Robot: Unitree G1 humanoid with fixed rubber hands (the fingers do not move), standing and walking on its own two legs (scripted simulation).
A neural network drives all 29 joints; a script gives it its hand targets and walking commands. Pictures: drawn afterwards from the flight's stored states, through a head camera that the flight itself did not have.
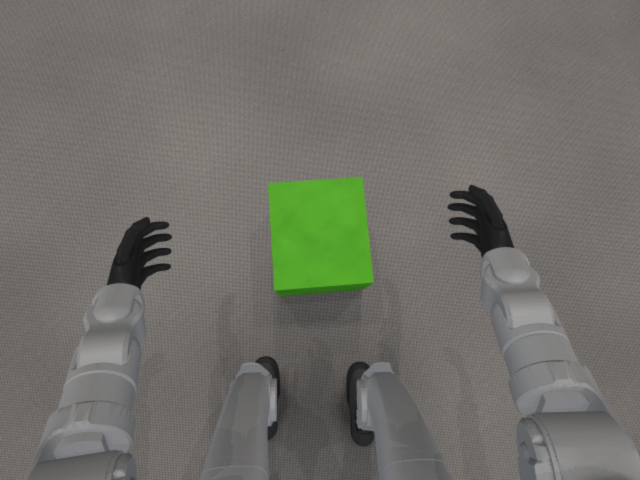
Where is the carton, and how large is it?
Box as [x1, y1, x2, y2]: [268, 177, 373, 295]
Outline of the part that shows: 361,177 268,183 274,290 280,295 362,289 373,282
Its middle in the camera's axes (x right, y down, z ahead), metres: -0.01 -0.01 +1.00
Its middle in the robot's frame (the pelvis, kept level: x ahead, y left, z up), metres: +0.49 -0.01 -0.60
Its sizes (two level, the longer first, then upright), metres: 0.257 0.228 0.205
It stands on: the floor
